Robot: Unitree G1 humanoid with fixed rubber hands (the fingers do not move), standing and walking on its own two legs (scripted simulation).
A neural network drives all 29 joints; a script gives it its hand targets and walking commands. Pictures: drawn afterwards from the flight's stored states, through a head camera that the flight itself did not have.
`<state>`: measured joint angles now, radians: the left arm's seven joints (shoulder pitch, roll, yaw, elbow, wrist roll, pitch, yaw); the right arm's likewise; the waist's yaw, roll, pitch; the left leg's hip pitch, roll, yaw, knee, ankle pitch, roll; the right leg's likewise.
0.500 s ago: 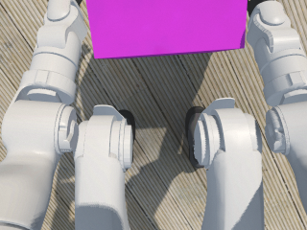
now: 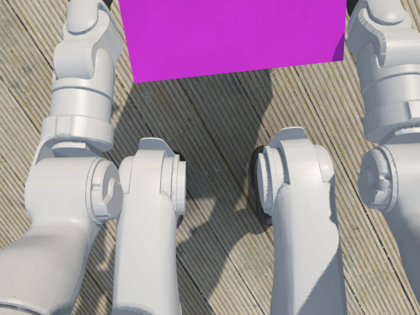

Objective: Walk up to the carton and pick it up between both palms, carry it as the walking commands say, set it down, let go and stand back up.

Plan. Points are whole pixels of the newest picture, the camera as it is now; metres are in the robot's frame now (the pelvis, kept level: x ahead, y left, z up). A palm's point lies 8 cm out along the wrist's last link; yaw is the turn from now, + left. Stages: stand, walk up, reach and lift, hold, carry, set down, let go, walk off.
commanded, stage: reach and lift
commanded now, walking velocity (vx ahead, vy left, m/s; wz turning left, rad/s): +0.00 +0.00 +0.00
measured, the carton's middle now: (229, 22) +0.52 -0.04 -0.20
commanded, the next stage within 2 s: none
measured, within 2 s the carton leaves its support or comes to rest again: neither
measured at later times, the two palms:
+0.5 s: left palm (77, 6) +0.52 +0.14 -0.07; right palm out of the picture +0.51 -0.23 -0.08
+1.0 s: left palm (37, 3) +0.50 +0.15 -0.01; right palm out of the picture +0.49 -0.22 -0.02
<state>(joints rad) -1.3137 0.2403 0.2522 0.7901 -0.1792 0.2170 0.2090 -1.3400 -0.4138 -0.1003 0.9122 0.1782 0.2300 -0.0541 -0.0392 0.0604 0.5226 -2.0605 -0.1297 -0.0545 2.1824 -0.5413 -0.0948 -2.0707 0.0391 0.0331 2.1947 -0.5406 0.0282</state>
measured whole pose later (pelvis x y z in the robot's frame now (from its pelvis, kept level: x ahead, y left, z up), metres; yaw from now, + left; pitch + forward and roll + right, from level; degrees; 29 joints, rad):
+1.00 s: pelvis -0.02 +0.01 +0.09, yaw -2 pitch +22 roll +1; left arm -1.11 0.08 0.41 0.34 0.01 0.41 0.20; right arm -1.19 -0.30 -0.23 0.55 0.05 0.44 -0.04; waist -0.03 0.03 0.53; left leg -1.79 -0.12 -0.06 1.89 -0.49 -0.08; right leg -1.81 0.09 0.07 1.89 -0.47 0.06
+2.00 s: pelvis -0.02 +0.00 +0.20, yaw -3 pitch +13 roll +1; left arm -1.00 -0.01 0.43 0.32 0.02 0.39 0.21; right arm -1.07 -0.23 -0.20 0.55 0.00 0.53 -0.14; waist 0.01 0.02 0.52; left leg -1.33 -0.11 -0.10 1.51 -0.41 -0.08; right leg -1.35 0.11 0.09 1.50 -0.39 0.04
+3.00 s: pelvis +0.04 +0.00 +0.33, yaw -3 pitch +11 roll -1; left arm -0.66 -0.11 0.40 0.34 0.14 0.42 0.15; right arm -0.67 -0.09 -0.25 0.51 -0.09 0.52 -0.11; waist 0.05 0.04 0.20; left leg -0.84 -0.07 -0.15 0.96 -0.31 -0.04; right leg -0.84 0.09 0.09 0.93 -0.28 0.02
